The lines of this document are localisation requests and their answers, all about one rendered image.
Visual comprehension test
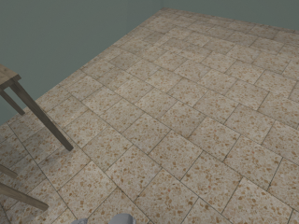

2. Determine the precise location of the table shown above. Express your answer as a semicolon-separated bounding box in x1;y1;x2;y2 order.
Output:
0;64;73;151

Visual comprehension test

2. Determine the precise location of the left robot thigh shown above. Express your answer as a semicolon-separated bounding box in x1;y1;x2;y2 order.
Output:
108;213;136;224

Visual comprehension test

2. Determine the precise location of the chair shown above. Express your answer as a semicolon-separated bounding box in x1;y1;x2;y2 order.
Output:
0;164;49;211

